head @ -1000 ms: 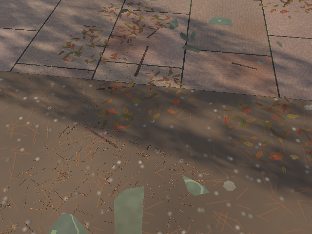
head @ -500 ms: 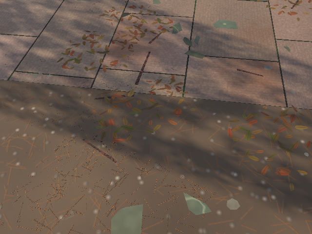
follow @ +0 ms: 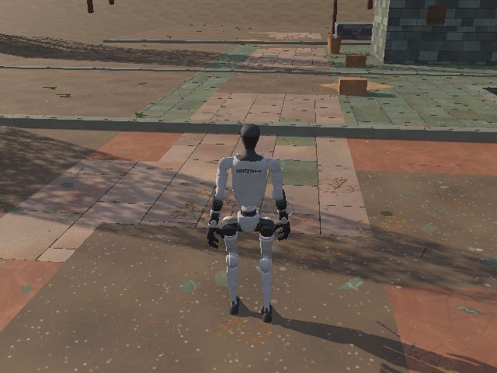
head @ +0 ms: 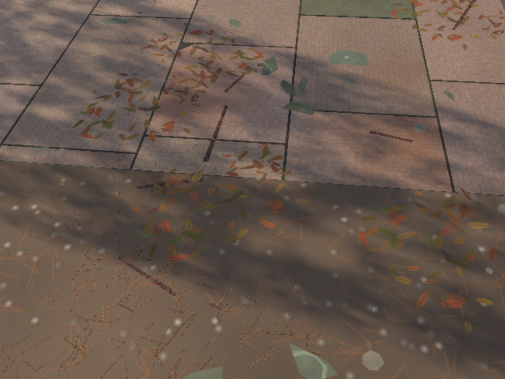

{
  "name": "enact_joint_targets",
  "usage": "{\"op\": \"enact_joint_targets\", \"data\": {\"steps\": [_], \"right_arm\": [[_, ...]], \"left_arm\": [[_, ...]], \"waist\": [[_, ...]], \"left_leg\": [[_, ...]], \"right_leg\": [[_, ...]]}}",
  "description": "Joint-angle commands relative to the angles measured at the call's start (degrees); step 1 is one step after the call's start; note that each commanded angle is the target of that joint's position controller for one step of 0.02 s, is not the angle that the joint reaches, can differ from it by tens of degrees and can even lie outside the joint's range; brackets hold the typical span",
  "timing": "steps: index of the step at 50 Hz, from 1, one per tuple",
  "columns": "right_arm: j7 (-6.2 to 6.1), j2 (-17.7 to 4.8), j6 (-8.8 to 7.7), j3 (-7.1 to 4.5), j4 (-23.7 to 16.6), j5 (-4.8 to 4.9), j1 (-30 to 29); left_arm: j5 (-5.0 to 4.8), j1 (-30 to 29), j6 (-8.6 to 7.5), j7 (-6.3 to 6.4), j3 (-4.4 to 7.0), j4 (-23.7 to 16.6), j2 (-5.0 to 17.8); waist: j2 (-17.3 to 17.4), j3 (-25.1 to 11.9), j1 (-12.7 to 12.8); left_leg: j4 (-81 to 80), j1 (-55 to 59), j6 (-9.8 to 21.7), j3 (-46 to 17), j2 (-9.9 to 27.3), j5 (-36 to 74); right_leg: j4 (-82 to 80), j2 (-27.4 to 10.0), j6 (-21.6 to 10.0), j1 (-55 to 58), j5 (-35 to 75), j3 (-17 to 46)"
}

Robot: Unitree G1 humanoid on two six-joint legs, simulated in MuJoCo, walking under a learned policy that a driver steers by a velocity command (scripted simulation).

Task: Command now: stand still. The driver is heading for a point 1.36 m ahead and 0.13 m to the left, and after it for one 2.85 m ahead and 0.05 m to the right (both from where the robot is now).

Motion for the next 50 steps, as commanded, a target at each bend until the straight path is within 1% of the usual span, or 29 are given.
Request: {"op": "enact_joint_targets", "data": {"steps": [1,2,4,7,10,12,13,14,15,16,17,18,19,20,21,22,23,25,28,33,42,50], "right_arm": [[-0.43,-4.8,-0.79,-0.92,-1.0,-0.25,1.1],[-0.31,-4.7,-0.88,-0.88,-0.6,-0.24,1.5],[-0.11,-4.4,-0.92,-0.80,0.0,-0.02,1.8],[0.01,-4.3,-0.73,-0.71,0.8,0.19,2.4],[-0.06,-4.3,-0.39,-0.65,1.6,0.25,3.0],[-0.15,-4.3,-0.17,-0.65,2.0,0.29,3.4],[-0.17,-3.7,-0.03,-0.53,2.8,0.29,4.4],[-0.17,-3.7,0.08,-0.64,3.2,0.54,4.7],[-0.09,-3.8,-0.02,-0.80,3.0,0.71,3.7],[-0.06,-3.4,-0.48,-0.58,1.7,0.52,1.0],[0.04,-2.4,-1.11,-0.17,1.1,0.24,0.3],[0.18,-1.9,-1.58,0.08,1.6,-0.25,1.5],[0.32,-3.2,-1.85,-0.16,2.3,-0.49,2.9],[0.49,-4.9,-1.91,-0.61,3.0,-0.15,3.8],[0.56,-5.3,-1.75,-0.77,3.4,0.49,4.7],[0.57,-4.7,-1.50,-0.64,3.6,0.88,5.3],[0.59,-4.4,-1.29,-0.56,3.6,0.95,5.6],[0.64,-4.5,-1.08,-0.54,3.5,0.68,5.5],[0.65,-5.0,-0.77,-0.73,3.3,0.57,3.9],[0.50,-5.0,-0.36,-1.07,3.2,0.69,2.4],[0.09,-4.5,0.24,-1.50,3.4,0.51,1.2],[-0.16,-4.3,0.46,-1.60,3.5,0.38,1.2]], "left_arm": [[-0.17,2.7,-2.09,-0.26,1.16,-0.4,5.3],[-0.31,3.3,-2.48,-0.46,1.12,-0.2,4.9],[-0.46,4.4,-2.64,-0.72,1.10,0.1,4.6],[-0.46,5.4,-2.33,-0.87,1.03,0.4,4.4],[-0.54,5.9,-2.03,-0.95,0.99,0.4,4.4],[-0.56,6.1,-1.89,-0.98,0.96,0.5,4.3],[-0.64,7.5,-1.76,-0.96,1.00,1.1,4.1],[-1.01,8.2,-1.55,-0.90,1.46,1.3,5.3],[-1.39,8.5,-1.50,-0.83,2.09,1.0,7.2],[-1.57,7.6,-1.79,-0.73,2.11,0.2,7.6],[-1.26,4.9,-2.38,-0.68,1.78,-0.7,6.8],[-0.86,3.2,-2.98,-0.75,1.53,-1.1,5.9],[-0.53,3.7,-3.33,-0.88,1.57,-1.1,5.4],[-0.42,6.0,-3.31,-0.99,1.70,-0.6,5.0],[-0.57,8.4,-3.09,-1.04,1.73,0.3,4.6],[-0.84,9.5,-2.81,-0.97,1.52,0.7,3.9],[-1.02,9.5,-2.45,-0.84,1.30,0.8,3.4],[-0.83,8.9,-1.62,-0.67,1.03,0.7,3.2],[-0.74,8.2,-0.79,-0.44,0.95,0.6,3.7],[-0.72,7.7,-0.33,-0.15,0.93,1.2,3.7],[-0.61,7.1,-0.34,0.22,1.06,2.0,3.5],[-0.54,7.7,-0.67,0.42,1.05,2.5,3.1]], "waist": [[-4.4,3.3,-0.7],[-3.5,2.2,-0.5],[-2.4,0.9,-0.1],[-1.7,-0.1,0.2],[-1.1,-0.2,0.3],[-1.0,-0.1,0.3],[-1.5,-1.3,0.5],[-3.0,-0.2,0.7],[-5.4,2.3,1.3],[-6.8,6.5,1.6],[-7.0,8.6,0.4],[-5.8,8.6,-0.8],[-3.5,7.1,-0.5],[0.1,5.1,0.5],[2.0,2.4,0.8],[1.9,0.4,0.7],[1.1,-0.8,0.4],[0.2,-2.5,0.2],[0.2,-2.4,0.4],[-0.6,-0.8,0.4],[-0.6,1.3,0.2],[-0.6,2.5,0.2]], "left_leg": [[-3.0,6.2,1.4,-3.2,2.6,-0.9],[-2.6,6.7,1.6,-3.4,2.8,1.7],[-2.0,7.3,1.7,-3.5,3.1,5.6],[-1.2,7.8,1.6,-3.6,3.2,8.9],[-0.7,8.3,1.4,-3.7,3.3,10.6],[-0.5,8.5,1.3,-3.7,3.3,11.4],[0.2,8.9,1.2,-2.6,2.3,6.0],[2.7,6.9,1.2,-0.4,0.3,-3.7],[6.1,2.2,1.1,1.4,-1.4,-12.5],[8.0,-3.0,1.1,1.1,-0.7,-11.7],[6.9,-3.9,1.5,-0.5,1.5,-7.7],[4.2,-1.5,1.7,-2.1,3.1,-1.8],[3.1,1.9,1.7,-3.1,3.3,6.6],[3.3,4.5,1.8,-3.5,2.9,13.9],[3.7,7.6,2.5,-3.9,2.9,19.1],[4.0,9.9,3.1,-4.4,3.3,22.8],[4.1,11.2,3.6,-4.9,3.7,25.3],[3.8,12.3,4.5,-5.9,4.7,27.9],[2.8,11.5,4.4,-5.9,4.8,27.1],[1.1,10.5,3.6,-5.4,4.1,22.8],[-1.4,9.4,2.9,-4.9,3.5,14.4],[-3.0,7.9,2.6,-5.0,3.3,7.1]], "right_leg": [[-11.9,-1.8,-2.1,-8.8,-2.6,2.8],[-11.3,-1.7,-2.1,-7.5,0.0,2.6],[-10.4,-1.4,-2.2,-5.4,4.4,2.1],[-9.7,-1.0,-2.4,-3.7,8.8,1.5],[-9.3,-0.9,-2.5,-2.9,12.0,1.3],[-9.3,-0.9,-2.5,-2.5,13.6,1.1],[-10.1,-0.7,-3.0,-1.6,8.1,1.1],[-11.4,-1.2,-4.6,-1.8,-0.8,2.5],[-13.9,-3.7,-7.1,-1.8,-11.1,6.5],[-16.6,-7.8,-9.2,-2.7,-13.1,11.7],[-16.5,-10.5,-10.0,-3.8,-7.3,14.0],[-14.1,-9.7,-9.1,-4.8,1.6,12.1],[-11.3,-6.1,-7.0,-4.9,8.4,7.7],[-8.0,-1.8,-4.6,-3.7,13.9,2.7],[-5.6,0.3,-2.7,-2.7,17.7,0.1],[-4.7,0.9,-1.7,-2.4,19.6,-0.7],[-3.9,1.1,-1.2,-2.0,20.5,-1.0],[-3.5,0.7,-0.8,-0.8,20.2,-0.7],[-4.4,0.3,-0.5,0.5,18.2,-0.3],[-6.3,0.0,-0.4,1.3,16.5,-0.4],[-8.6,-0.2,-0.4,0.1,11.0,-0.7],[-9.4,-0.2,-0.5,-1.6,6.2,-0.9]]}}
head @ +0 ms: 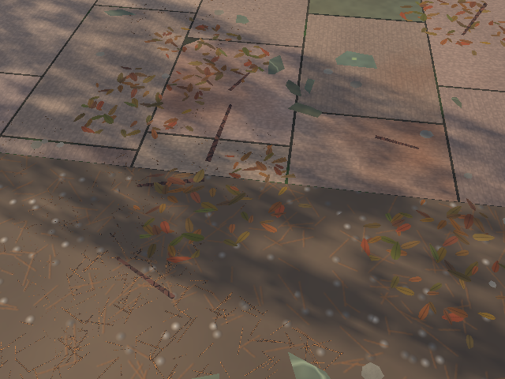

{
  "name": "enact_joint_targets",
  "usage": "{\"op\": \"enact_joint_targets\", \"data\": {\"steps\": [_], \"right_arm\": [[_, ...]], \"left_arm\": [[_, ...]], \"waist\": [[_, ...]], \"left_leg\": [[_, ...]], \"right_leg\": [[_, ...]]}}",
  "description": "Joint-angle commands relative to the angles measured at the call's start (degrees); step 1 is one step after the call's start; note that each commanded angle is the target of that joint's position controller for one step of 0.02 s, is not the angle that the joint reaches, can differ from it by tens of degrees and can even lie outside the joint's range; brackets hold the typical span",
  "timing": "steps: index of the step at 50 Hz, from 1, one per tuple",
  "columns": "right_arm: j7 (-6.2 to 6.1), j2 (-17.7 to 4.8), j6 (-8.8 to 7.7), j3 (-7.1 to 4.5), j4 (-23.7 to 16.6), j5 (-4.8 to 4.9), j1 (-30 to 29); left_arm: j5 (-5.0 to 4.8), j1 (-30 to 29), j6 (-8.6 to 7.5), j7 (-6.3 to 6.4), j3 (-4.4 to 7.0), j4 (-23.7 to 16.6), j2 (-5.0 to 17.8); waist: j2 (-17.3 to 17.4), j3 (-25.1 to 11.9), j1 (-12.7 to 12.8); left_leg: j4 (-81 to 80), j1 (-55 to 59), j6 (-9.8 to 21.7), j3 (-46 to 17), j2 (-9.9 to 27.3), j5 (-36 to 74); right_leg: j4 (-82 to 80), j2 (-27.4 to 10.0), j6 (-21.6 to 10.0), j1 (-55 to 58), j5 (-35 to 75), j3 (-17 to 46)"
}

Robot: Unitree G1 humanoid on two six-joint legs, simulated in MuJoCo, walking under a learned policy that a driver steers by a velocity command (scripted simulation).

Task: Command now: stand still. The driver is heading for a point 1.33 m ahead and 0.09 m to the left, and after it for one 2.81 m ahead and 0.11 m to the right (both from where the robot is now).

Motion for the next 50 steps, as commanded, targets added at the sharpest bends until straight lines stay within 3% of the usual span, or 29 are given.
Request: {"op": "enact_joint_targets", "data": {"steps": [1,12,27,28,30,32,35,37,38,39,41,42,43,44,45,46,47,48,49,50], "right_arm": [[-0.22,-5.1,-0.29,-0.77,-1.5,-0.05,1.1],[-0.35,-4.8,-0.32,-0.59,-1.7,-0.12,2.0],[-0.39,-4.4,-0.44,-0.31,-2.0,-0.10,3.3],[-0.42,-4.0,-0.40,-0.23,-1.5,-0.13,4.4],[-0.54,-5.6,-0.40,-0.93,-1.2,0.57,5.5],[-0.32,-5.5,-1.60,-1.08,-2.1,1.08,4.9],[0.64,-4.0,-4.28,-0.91,-3.8,1.36,2.5],[1.53,-2.1,-5.76,-0.33,-6.4,1.64,-2.7],[1.80,-2.7,-6.29,-0.29,-7.1,1.43,-3.8],[2.07,-2.9,-6.80,-0.22,-7.6,1.60,-3.6],[2.61,-4.1,-7.56,-0.53,-7.7,2.12,-2.0],[2.75,-4.3,-7.61,-0.97,-5.9,2.28,2.5],[2.76,-5.8,-7.27,-2.12,-2.9,1.99,9.6],[2.65,-8.8,-6.81,-3.62,-0.2,1.54,19.6],[2.38,-15.4,-6.48,-5.28,0.6,1.25,28.8],[2.60,-11.7,-6.92,-3.57,0.4,0.02,27.7],[2.50,-8.6,-7.32,-2.24,-1.4,-0.05,20.5],[2.76,-6.4,-7.37,-1.31,-3.3,-0.10,15.1],[3.19,-6.3,-7.20,-0.82,-4.1,-0.24,12.3],[3.36,-5.5,-6.94,-0.28,-4.4,-0.43,11.3]], "left_arm": [[0.02,5.8,-0.29,0.19,0.59,0.0,3.9],[0.01,7.6,-0.79,0.22,0.56,0.2,3.2],[-0.05,8.9,-1.14,0.06,0.71,-0.4,2.7],[-0.12,10.2,-1.06,0.08,0.67,0.2,2.3],[-0.65,9.7,-0.94,0.38,1.26,-0.6,3.8],[-1.17,10.0,-1.79,0.50,1.35,-1.7,4.0],[-1.66,13.2,-3.79,-0.06,2.06,-1.9,5.9],[-1.93,15.1,-4.48,-0.58,3.40,-1.7,10.2],[-1.71,14.4,-4.65,-0.76,3.53,-2.3,10.3],[-1.56,13.7,-4.93,-1.02,3.43,-2.7,10.0],[-1.88,11.2,-4.64,-1.59,3.27,-3.7,9.6],[-1.96,8.2,-4.17,-1.73,3.24,-4.8,10.1],[-1.65,6.0,-4.08,-1.85,3.21,-6.0,10.7],[-1.57,2.5,-4.37,-1.96,2.98,-7.5,10.5],[-1.60,2.1,-5.32,-1.94,1.90,-9.7,6.2],[-2.07,2.0,-6.55,-2.09,1.52,-10.4,4.6],[-3.10,0.7,-7.05,-2.62,1.82,-11.1,6.0],[-3.23,-0.3,-7.15,-2.97,1.95,-11.3,6.8],[-2.61,-1.0,-7.13,-2.89,2.36,-11.3,7.0],[-1.87,-1.4,-6.75,-2.77,3.14,-11.3,8.2]], "waist": [[0.1,1.3,0.0],[0.1,2.0,0.0],[-0.1,1.6,0.0],[0.0,0.2,0.1],[-0.4,2.5,0.0],[0.1,6.1,0.5],[-3.7,6.7,2.2],[-10.6,8.3,3.5],[-10.0,9.2,3.4],[-9.9,9.5,2.7],[-8.2,8.6,0.5],[-7.4,6.9,-2.2],[-6.6,3.4,-5.2],[-1.6,-0.6,-9.9],[14.7,-5.4,-12.0],[15.1,-6.7,-9.4],[8.7,-1.0,-5.9],[4.4,0.9,-3.9],[1.6,2.3,-2.2],[1.7,2.5,-1.2]], "left_leg": [[-4.8,4.6,2.2,-3.6,3.3,10.3],[-6.0,3.0,2.1,-4.0,3.4,4.8],[-5.5,3.0,2.0,-3.9,3.3,6.1],[-5.7,3.4,2.2,-3.4,2.8,-0.5],[-4.7,-0.3,3.1,-2.7,1.4,-20.2],[-4.8,-4.4,4.5,-5.2,3.1,-27.8],[1.2,-10.3,4.0,-4.0,2.9,-20.1],[11.8,-19.9,2.8,2.9,0.7,-8.5],[15.1,-22.4,3.4,2.0,2.3,-8.9],[15.6,-23.6,4.0,1.2,3.3,-11.3],[7.8,-18.4,4.4,2.4,3.4,-11.7],[1.0,-7.2,4.5,4.7,1.5,-6.6],[-0.2,6.8,4.1,5.8,-1.3,-0.5],[-3.0,18.5,6.1,-1.9,2.9,-0.7],[-14.0,29.5,13.2,-27.3,17.2,-6.9],[-20.3,28.9,17.0,-44.1,24.5,-7.2],[-19.3,24.3,15.4,-38.1,24.8,-7.1],[-19.6,20.6,13.1,-28.9,21.8,-4.7],[-20.6,17.1,11.3,-22.3,19.1,-0.5],[-21.1,14.7,9.4,-16.5,16.3,5.3]], "right_leg": [[-5.1,-0.5,-0.8,-8.1,7.1,0.3],[-5.3,-0.6,-1.1,-9.8,4.4,0.4],[-5.3,-0.7,-1.4,-10.7,5.1,0.6],[-5.3,-0.1,-1.8,-10.1,0.1,0.0],[-3.9,0.3,-4.1,-12.5,-13.9,0.3],[-4.1,-1.7,-6.6,-15.7,-21.1,3.3],[-8.2,-6.8,-10.4,-11.3,-21.7,11.2],[-16.7,-16.4,-14.9,-2.8,-21.8,24.8],[-17.3,-19.1,-16.0,-2.1,-17.8,27.7],[-16.1,-19.9,-15.9,-0.9,-11.2,27.7],[-13.1,-16.9,-12.7,-0.6,-2.2,20.6],[-10.8,-13.6,-10.4,-5.8,0.5,15.3],[-6.0,-10.0,-8.6,-12.3,11.0,10.9],[7.4,-5.7,-5.9,-19.5,20.5,5.0],[31.6,2.0,-1.5,-32.2,13.0,-3.0],[45.5,3.2,-2.7,-39.1,-6.9,4.9],[51.3,-0.9,-4.8,-44.1,-4.6,7.3],[50.8,-3.8,-6.1,-43.9,1.1,6.6],[47.2,-5.8,-6.4,-42.8,5.6,5.6],[43.8,-7.2,-6.2,-40.3,8.3,4.6]]}}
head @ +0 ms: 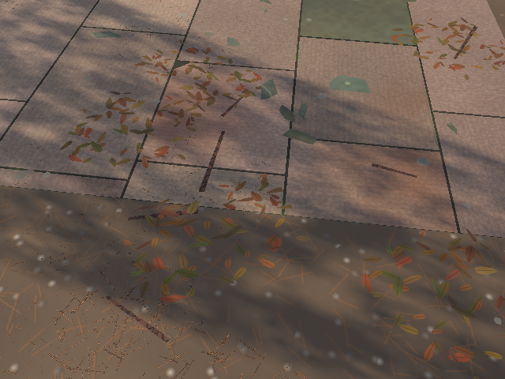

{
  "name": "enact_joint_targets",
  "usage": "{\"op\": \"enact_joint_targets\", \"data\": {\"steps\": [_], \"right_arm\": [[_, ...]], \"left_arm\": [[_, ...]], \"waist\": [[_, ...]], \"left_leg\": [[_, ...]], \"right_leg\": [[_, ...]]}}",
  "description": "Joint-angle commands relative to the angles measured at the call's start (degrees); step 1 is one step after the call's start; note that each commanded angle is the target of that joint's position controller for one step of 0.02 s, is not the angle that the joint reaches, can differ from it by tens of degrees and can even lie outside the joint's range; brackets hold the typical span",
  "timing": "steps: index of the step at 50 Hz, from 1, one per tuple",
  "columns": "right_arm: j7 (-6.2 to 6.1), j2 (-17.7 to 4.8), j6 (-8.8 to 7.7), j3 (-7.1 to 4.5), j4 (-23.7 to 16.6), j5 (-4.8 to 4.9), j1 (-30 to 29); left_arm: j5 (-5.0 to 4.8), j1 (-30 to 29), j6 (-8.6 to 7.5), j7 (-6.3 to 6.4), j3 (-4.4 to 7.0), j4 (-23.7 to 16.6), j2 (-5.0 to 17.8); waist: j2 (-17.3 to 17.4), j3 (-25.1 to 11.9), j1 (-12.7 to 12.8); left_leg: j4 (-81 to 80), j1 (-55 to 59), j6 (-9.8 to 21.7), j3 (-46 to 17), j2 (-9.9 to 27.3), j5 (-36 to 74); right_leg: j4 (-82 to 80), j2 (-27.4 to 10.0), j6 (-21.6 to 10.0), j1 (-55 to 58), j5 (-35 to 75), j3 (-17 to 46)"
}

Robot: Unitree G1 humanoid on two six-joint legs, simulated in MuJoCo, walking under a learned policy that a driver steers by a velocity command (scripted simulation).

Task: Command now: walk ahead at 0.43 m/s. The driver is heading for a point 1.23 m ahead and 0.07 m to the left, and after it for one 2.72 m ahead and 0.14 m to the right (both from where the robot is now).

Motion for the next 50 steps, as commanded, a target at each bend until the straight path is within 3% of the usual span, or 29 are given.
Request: {"op": "enact_joint_targets", "data": {"steps": [1,3,8,13,15,16,17,18,19,20,21,22,23,24,26,28,30,33,37,41,43,45,46,47,48,49,50], "right_arm": [[0.34,-3.1,0.56,0.78,-1.0,-0.68,3.5],[-0.32,-4.4,1.03,0.88,-0.2,-0.77,6.4],[-1.89,-7.6,1.49,0.70,-1.4,-0.95,7.5],[-2.13,-8.7,1.60,-0.09,-0.5,0.31,11.2],[-2.11,-9.5,2.04,-0.52,-0.8,0.08,10.3],[-2.09,-10.4,2.35,-0.84,-1.0,-0.22,9.7],[-1.98,-10.8,2.86,-0.97,-1.3,-0.66,8.7],[-1.84,-10.1,3.14,-0.61,-2.1,-0.98,7.4],[-1.51,-6.4,2.86,0.54,-3.6,-1.49,9.9],[-0.72,1.2,1.24,2.62,-2.7,-0.28,16.8],[-0.48,-5.6,-0.20,0.99,-3.7,1.35,10.8],[-0.58,-8.4,-0.88,0.26,-5.8,2.24,4.7],[-1.22,-8.6,-1.03,0.07,-6.6,1.74,1.7],[-1.69,-8.2,-0.44,-0.51,-6.6,0.88,1.2],[-1.81,-5.5,1.31,-0.56,-6.0,0.67,4.6],[-2.03,-5.3,2.29,-0.82,-6.8,0.51,3.0],[-2.24,-6.3,2.56,-1.20,-8.7,-0.10,-2.3],[-1.99,-6.2,2.18,-1.39,-10.7,-0.47,-8.7],[-1.17,-5.0,1.55,-0.83,-12.7,-0.07,-16.6],[0.19,-5.1,1.06,-0.34,-15.1,0.47,-22.4],[0.93,-5.9,0.62,-0.39,-16.1,0.60,-23.0],[1.22,-7.8,0.23,-1.14,-15.5,0.66,-19.0],[1.06,-9.5,0.13,-2.15,-13.8,0.54,-12.8],[0.62,-12.7,0.14,-3.69,-10.6,0.34,-2.3],[0.14,-18.1,0.34,-5.04,-8.8,-0.84,7.3],[0.61,-18.0,0.55,-4.62,-8.0,-0.80,9.2],[0.66,-13.2,0.40,-3.25,-8.3,-0.18,6.7]], "left_arm": [[0.53,-2.7,-0.79,-0.33,1.47,-4.5,4.2],[0.69,-4.4,0.19,-0.65,1.26,-5.2,2.5],[1.17,-20.2,0.07,-1.08,-0.10,-11.5,1.2],[0.50,-27.6,-0.36,-2.72,-0.43,-14.7,3.0],[0.56,-26.1,-0.73,-3.28,0.17,-15.1,4.8],[0.59,-23.0,-0.77,-3.25,0.87,-14.5,6.3],[0.52,-15.8,-0.72,-3.04,2.03,-12.6,8.6],[0.45,-5.1,-0.42,-2.58,3.33,-9.5,11.2],[1.77,4.5,-0.02,-1.92,4.47,-7.4,16.2],[2.75,5.6,-0.19,-2.61,4.00,-6.6,16.5],[2.09,2.2,-0.42,-2.70,2.66,-6.8,11.2],[1.56,-3.6,-0.54,-2.61,1.89,-7.6,8.9],[1.81,-8.9,-0.76,-2.77,1.37,-8.6,7.8],[2.37,-11.4,-1.07,-3.11,0.99,-8.8,6.5],[2.78,-11.3,-1.30,-3.41,0.56,-7.5,5.0],[2.57,-9.5,-1.44,-2.88,0.73,-6.2,6.3],[2.67,-7.3,-1.31,-1.91,1.12,-5.5,8.2],[2.38,-3.9,-0.62,-0.80,1.21,-4.7,8.9],[1.71,-0.1,-0.13,-0.26,1.27,-3.6,9.8],[1.42,3.4,0.82,-0.15,1.58,-1.8,10.2],[1.24,3.2,1.35,0.08,1.95,-1.4,10.8],[1.19,1.3,1.84,0.22,2.30,-1.8,11.7],[1.24,-0.2,2.13,0.21,2.22,-2.2,11.7],[1.64,-0.7,2.25,0.19,1.55,-2.8,10.1],[2.44,3.0,1.66,-0.02,0.18,-4.1,6.0],[1.93,6.8,0.18,-0.54,-1.27,-3.5,1.3],[0.22,1.9,-0.85,-0.76,0.35,-4.0,8.0]], "waist": [[4.2,5.7,0.8],[4.8,6.2,1.0],[4.5,9.0,-1.5],[5.3,10.1,-2.2],[6.3,7.5,0.1],[7.7,4.4,2.1],[8.8,-0.5,6.1],[8.7,-6.6,11.1],[-1.4,-15.8,11.5],[-14.9,-24.9,7.2],[-9.6,-18.4,8.1],[-6.3,-9.2,6.8],[0.2,-5.6,4.4],[1.1,-3.0,2.3],[-1.4,-2.0,-0.4],[-1.7,0.5,-0.9],[-1.1,2.6,0.0],[-0.8,3.5,1.7],[-1.2,4.6,4.5],[-1.4,6.3,6.2],[-2.0,6.1,5.4],[-3.4,3.5,2.5],[-3.5,-0.3,-1.1],[-2.2,-7.0,-5.4],[7.5,-16.4,-6.0],[18.4,-22.2,-4.1],[13.2,-16.8,-4.9]], "left_leg": [[-17.3,9.1,7.2,-15.9,14.6,12.1],[-18.0,7.8,7.3,-12.1,13.5,19.4],[-20.8,3.6,7.2,-7.6,12.1,21.2],[-19.5,11.7,6.7,-6.8,15.6,21.6],[-14.6,16.1,5.6,-6.0,16.6,33.4],[-10.0,17.7,4.9,-5.5,16.7,43.9],[-1.0,17.4,4.1,-4.3,15.4,53.2],[12.5,10.3,2.3,-2.7,12.8,52.1],[33.9,-7.1,0.2,-0.6,7.1,29.8],[50.1,-22.9,-1.5,-8.5,-2.5,-14.9],[55.7,-28.8,0.0,-12.9,1.0,-13.8],[55.0,-31.0,0.8,-10.2,3.9,-8.6],[51.7,-27.9,0.8,-9.2,7.1,-2.9],[48.6,-24.6,0.7,-8.8,9.0,-0.2],[44.8,-20.1,0.7,-8.9,10.9,1.7],[40.8,-21.7,-0.2,-8.0,11.7,3.1],[35.0,-27.0,-1.6,-7.7,12.3,8.4],[24.7,-31.4,-2.6,-7.1,11.9,17.3],[12.1,-29.3,-2.7,-4.5,9.2,24.1],[6.2,-30.7,-1.9,-4.1,8.0,20.5],[4.2,-29.6,-0.6,-4.1,7.4,16.4],[2.8,-22.0,1.0,-2.4,5.2,12.5],[1.7,-13.0,2.3,-0.5,3.1,12.4],[2.8,2.1,4.3,-1.6,3.8,13.7],[3.2,23.9,10.6,-20.9,18.0,11.0],[-6.2,34.4,15.9,-44.2,25.5,2.3],[-8.3,30.7,13.0,-41.5,23.5,-2.5]], "right_leg": [[0.0,-6.0,-1.1,-18.8,7.4,1.3],[-2.6,-6.1,0.5,-19.4,9.5,-0.7],[-25.2,-4.1,2.9,-17.3,20.8,-3.5],[-36.9,-2.0,0.9,-14.8,22.1,-3.3],[-38.8,-0.4,-1.0,-10.6,18.7,-3.9],[-38.3,1.5,-2.0,-5.5,16.6,-5.0],[-38.0,3.7,-3.5,3.8,15.0,-6.3],[-37.6,2.7,-5.4,19.1,15.7,-4.9],[-37.9,-10.8,-10.3,39.1,10.6,13.3],[-48.7,-21.7,-17.8,51.1,-0.6,42.0],[-52.6,-18.9,-14.2,46.0,-3.3,40.8],[-53.5,-17.2,-11.4,36.1,1.8,30.2],[-55.1,-15.4,-10.1,26.3,8.8,23.2],[-56.6,-13.1,-9.3,19.0,13.7,17.8],[-59.9,-10.8,-9.6,13.2,14.3,12.7],[-62.3,-9.9,-10.3,10.4,15.0,9.3],[-63.8,-10.0,-10.6,11.3,15.3,8.1],[-64.2,-9.5,-9.4,15.1,16.4,6.2],[-63.9,-8.5,-7.6,18.3,16.5,2.8],[-60.7,-11.2,-7.5,25.6,17.5,2.8],[-58.2,-12.9,-6.8,28.7,20.3,3.4],[-53.5,-13.1,-5.6,29.6,31.1,2.9],[-46.2,-11.2,-4.4,28.7,41.0,1.0],[-33.7,-7.8,-2.6,22.8,42.2,-1.5],[-11.6,-1.8,0.6,4.0,23.7,-4.6],[1.8,6.2,2.2,-11.8,-14.2,1.4],[7.6,2.5,0.8,-18.1,-13.3,6.1]]}}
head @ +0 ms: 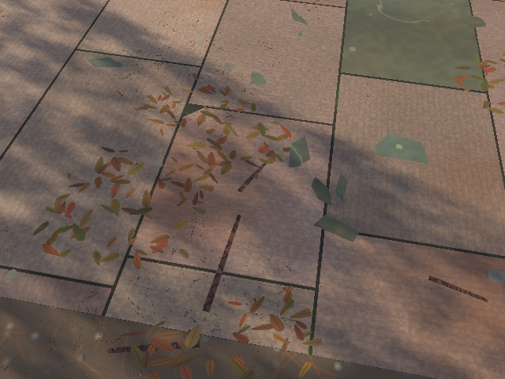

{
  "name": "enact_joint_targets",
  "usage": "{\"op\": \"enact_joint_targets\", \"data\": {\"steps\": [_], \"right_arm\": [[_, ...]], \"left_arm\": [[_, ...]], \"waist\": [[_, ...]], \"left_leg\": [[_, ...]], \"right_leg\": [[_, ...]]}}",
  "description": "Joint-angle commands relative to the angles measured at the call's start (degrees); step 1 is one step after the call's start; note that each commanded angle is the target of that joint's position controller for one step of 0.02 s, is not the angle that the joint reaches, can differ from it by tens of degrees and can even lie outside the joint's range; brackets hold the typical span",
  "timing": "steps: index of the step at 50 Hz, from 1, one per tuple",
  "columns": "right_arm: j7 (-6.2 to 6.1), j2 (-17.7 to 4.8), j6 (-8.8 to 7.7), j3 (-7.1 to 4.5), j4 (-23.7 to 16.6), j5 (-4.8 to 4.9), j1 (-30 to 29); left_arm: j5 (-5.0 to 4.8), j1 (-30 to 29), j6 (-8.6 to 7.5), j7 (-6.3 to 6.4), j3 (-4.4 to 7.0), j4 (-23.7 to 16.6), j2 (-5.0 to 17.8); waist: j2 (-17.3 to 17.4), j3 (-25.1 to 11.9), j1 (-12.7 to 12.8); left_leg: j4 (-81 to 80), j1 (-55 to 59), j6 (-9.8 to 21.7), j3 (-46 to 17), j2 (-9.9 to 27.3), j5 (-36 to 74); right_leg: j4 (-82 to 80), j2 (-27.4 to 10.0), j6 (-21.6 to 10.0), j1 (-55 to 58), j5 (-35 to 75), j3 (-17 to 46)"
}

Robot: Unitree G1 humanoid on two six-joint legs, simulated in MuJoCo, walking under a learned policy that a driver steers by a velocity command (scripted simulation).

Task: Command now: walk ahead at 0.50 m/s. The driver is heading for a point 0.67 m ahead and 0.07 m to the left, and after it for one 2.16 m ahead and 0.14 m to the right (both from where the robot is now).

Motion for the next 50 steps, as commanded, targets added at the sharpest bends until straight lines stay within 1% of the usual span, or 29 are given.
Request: {"op": "enact_joint_targets", "data": {"steps": [1,2,3,4,6,7,10,15,19,22,23,24,25,26,27,28,29,30,31,32,33,34,36,38,40,43,47,49,50], "right_arm": [[-0.33,-9.0,0.11,-2.21,1.8,0.34,16.1],[-0.19,-7.5,0.15,-1.63,0.8,-0.14,11.4],[0.03,-6.0,0.05,-1.19,0.5,-0.69,9.0],[0.23,-5.0,-0.04,-0.87,0.8,-1.11,8.3],[0.10,-5.5,-0.29,-1.03,2.0,-0.82,9.7],[-0.21,-6.5,-0.39,-1.24,2.5,-0.78,10.7],[-1.31,-7.7,0.01,-1.49,3.7,-0.68,14.0],[-2.22,-8.1,0.68,-1.32,5.1,-0.08,18.1],[-2.40,-8.5,1.60,-1.57,7.0,0.22,22.0],[-2.79,-9.3,2.42,-2.10,7.7,0.50,22.0],[-2.86,-9.8,2.63,-2.29,7.5,0.53,21.1],[-2.90,-10.4,2.82,-2.48,7.2,0.53,19.8],[-2.86,-10.0,3.13,-2.29,6.9,0.48,18.5],[-2.82,-8.4,3.15,-1.53,5.9,-0.03,18.2],[-2.17,-1.7,2.07,0.45,5.2,-0.33,25.1],[-1.77,-2.3,0.51,0.59,6.2,0.58,24.6],[-1.59,-7.6,-0.27,-0.92,4.7,2.40,19.1],[-1.88,-8.3,-0.38,-1.07,3.6,2.79,15.1],[-2.36,-7.7,0.10,-1.39,3.4,2.08,13.3],[-2.71,-6.9,1.14,-1.88,3.8,1.63,14.4],[-2.73,-5.4,2.17,-1.83,4.4,1.58,16.1],[-2.76,-3.9,2.94,-1.74,4.8,1.65,17.2],[-2.94,-3.6,3.80,-2.01,4.0,1.56,15.7],[-2.89,-4.0,3.95,-2.36,2.7,1.17,12.4],[-2.39,-3.8,3.60,-2.48,1.8,0.89,10.0],[-1.33,-2.8,3.31,-1.98,-0.1,0.61,4.6],[0.08,-1.6,3.34,-1.10,-4.0,0.58,-2.5],[0.89,-1.7,3.38,-0.98,-6.0,0.73,-4.5],[1.29,-2.1,3.41,-1.13,-6.8,0.83,-4.4]], "left_arm": [[-1.88,-2.8,-3.21,-0.46,0.94,-5.9,7.4],[-1.21,-5.2,-3.14,-0.03,1.09,-6.2,7.2],[-0.48,-5.4,-2.54,0.26,1.49,-6.2,6.5],[-0.33,-4.0,-1.66,0.28,1.54,-5.9,5.3],[-0.29,-2.7,-0.42,0.46,1.46,-5.6,3.3],[-0.11,-4.0,-0.10,0.59,1.57,-6.1,3.4],[0.55,-10.4,0.04,0.70,1.85,-8.4,3.6],[0.22,-19.8,-0.64,-0.23,1.17,-11.0,1.9],[-0.28,-26.0,-1.17,-1.52,0.62,-13.4,1.8],[-0.48,-27.0,-1.77,-2.62,0.66,-14.8,2.8],[-0.50,-25.2,-1.90,-2.76,1.00,-14.5,3.7],[-0.40,-21.5,-2.01,-2.71,1.68,-13.6,5.1],[-0.22,-13.5,-2.01,-2.45,2.90,-11.3,7.2],[0.25,-2.6,-1.93,-1.93,4.23,-8.3,10.6],[1.23,5.1,-1.61,-1.63,5.69,-6.7,16.4],[0.83,5.3,-1.44,-1.66,4.27,-6.7,12.4],[0.43,0.7,-1.58,-1.51,3.26,-7.2,9.1],[0.47,-4.6,-1.65,-1.35,2.56,-8.5,7.1],[0.81,-8.4,-1.90,-1.55,1.94,-8.7,5.0],[1.31,-10.5,-2.35,-1.71,1.48,-8.6,3.4],[1.67,-11.2,-2.53,-1.85,1.44,-8.1,2.9],[1.75,-10.7,-2.76,-1.79,1.58,-7.5,3.2],[1.96,-9.6,-3.09,-1.22,2.05,-6.5,4.8],[2.11,-8.3,-3.03,-0.43,2.31,-5.8,5.6],[2.11,-7.6,-2.84,0.20,2.31,-5.5,5.8],[1.75,-6.6,-2.53,0.92,2.31,-5.3,6.5],[1.06,-1.9,-1.20,1.39,2.72,-3.7,7.5],[0.64,-1.2,-0.22,1.48,3.05,-3.5,8.2],[0.45,-1.9,0.19,1.57,3.22,-3.8,8.8]], "waist": [[8.9,-11.8,-7.4],[4.0,-8.0,-5.5],[3.7,-5.3,-3.6],[5.0,-4.9,-2.0],[5.1,-3.5,-1.0],[4.6,-2.5,-0.9],[3.2,-0.6,-2.2],[3.7,1.4,-5.1],[3.7,3.6,-7.1],[4.6,3.5,-5.9],[5.3,2.3,-4.6],[6.2,-0.2,-2.3],[6.0,-4.8,2.0],[3.6,-12.5,6.0],[-9.8,-22.0,4.4],[-13.1,-26.1,4.7],[-9.5,-17.1,4.6],[-5.5,-11.0,2.8],[-2.4,-6.6,0.9],[-3.7,-4.6,-1.3],[-5.0,-3.8,-2.5],[-4.9,-3.1,-3.1],[-4.0,-1.3,-3.5],[-2.9,0.0,-3.0],[-2.7,0.3,-2.5],[-2.2,1.8,-0.9],[-1.0,4.4,1.9],[-1.3,4.7,2.0],[-2.0,4.2,1.1]], "left_leg": [[-16.1,39.6,11.1,-32.1,19.1,-8.4],[-17.8,30.8,10.1,-26.0,17.0,-3.1],[-19.8,24.4,9.5,-21.3,14.8,0.5],[-21.6,20.8,9.1,-18.5,13.3,1.8],[-24.0,17.7,9.9,-14.5,12.0,5.0],[-24.8,17.4,10.2,-13.2,11.9,7.1],[-25.8,20.0,10.1,-10.9,11.9,11.2],[-26.7,22.5,8.0,-6.5,10.0,9.6],[-24.4,29.6,8.0,-6.4,12.4,9.8],[-20.7,34.1,7.2,-6.9,14.8,14.9],[-18.6,34.5,6.6,-6.7,15.0,20.1],[-14.6,34.4,5.9,-6.0,14.4,29.7],[-5.5,32.5,4.6,-3.9,12.0,37.5],[8.9,22.8,2.8,-1.8,8.9,30.9],[33.0,-1.5,-1.5,0.1,-0.6,4.9],[42.8,-10.1,-1.1,-9.2,-3.8,-25.1],[46.6,-15.3,0.1,-11.1,-0.3,-23.1],[44.5,-14.9,0.7,-9.2,3.0,-17.6],[40.4,-12.4,0.6,-8.4,5.3,-13.3],[37.1,-8.7,0.6,-8.9,7.1,-10.4],[35.7,-5.6,0.6,-9.1,7.7,-8.8],[35.0,-4.7,0.4,-9.0,7.8,-7.9],[32.6,-7.7,-0.1,-9.7,7.8,-3.7],[27.7,-12.1,-0.6,-11.0,7.3,1.9],[21.8,-13.5,-0.9,-10.7,6.6,7.9],[13.0,-12.4,-0.9,-6.8,5.9,13.7],[6.4,-16.4,0.1,-3.5,5.5,11.3],[4.8,-17.1,0.9,-1.3,4.6,6.6],[4.0,-15.0,1.7,0.2,3.6,3.8]], "right_leg": [[27.0,-2.9,-2.8,-36.6,2.8,4.4],[24.1,-5.6,-2.8,-33.8,8.4,3.1],[20.9,-7.5,-2.6,-30.7,11.8,3.0],[19.0,-8.6,-2.5,-27.3,13.8,3.3],[16.2,-9.1,-1.7,-26.1,15.5,2.5],[14.3,-9.3,-1.1,-27.7,17.4,2.3],[5.6,-9.5,0.5,-33.6,25.1,2.0],[-10.3,-7.0,0.7,-32.0,35.9,-0.5],[-16.8,-5.6,-0.1,-33.6,33.7,-1.2],[-19.6,-4.7,-2.0,-32.0,28.0,-1.4],[-20.2,-3.7,-2.8,-28.4,26.1,-2.0],[-20.4,-1.8,-3.8,-22.0,24.6,-3.6],[-21.4,0.2,-5.3,-11.0,25.4,-5.2],[-19.0,-4.3,-8.1,6.7,27.4,-0.2],[-21.4,-19.7,-17.3,30.9,19.4,25.8],[-30.6,-23.9,-18.9,33.7,14.9,41.2],[-31.4,-22.2,-15.2,26.4,13.2,32.7],[-32.8,-20.3,-12.9,16.8,16.2,23.8],[-35.2,-18.0,-11.4,8.1,19.2,17.6],[-37.4,-15.9,-9.9,2.6,20.7,12.6],[-39.2,-14.8,-9.5,-0.9,21.2,9.8],[-40.6,-14.4,-9.7,-2.8,22.8,7.3],[-42.3,-14.3,-9.9,-3.5,26.6,3.2],[-42.8,-14.2,-9.5,-1.4,29.6,0.1],[-43.0,-13.7,-8.6,0.5,31.6,-3.2],[-43.7,-13.2,-7.3,2.1,32.4,-7.7],[-41.2,-15.8,-7.1,11.2,36.5,-10.3],[-38.2,-17.2,-6.9,15.3,41.9,-11.4],[-35.9,-17.5,-6.4,16.0,48.3,-12.4]]}}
